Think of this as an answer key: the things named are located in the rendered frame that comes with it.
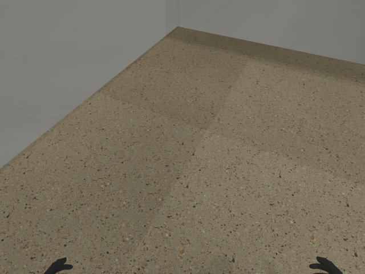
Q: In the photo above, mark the robot right hand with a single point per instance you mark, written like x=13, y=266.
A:
x=325, y=265

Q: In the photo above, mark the robot left hand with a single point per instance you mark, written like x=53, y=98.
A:
x=58, y=266

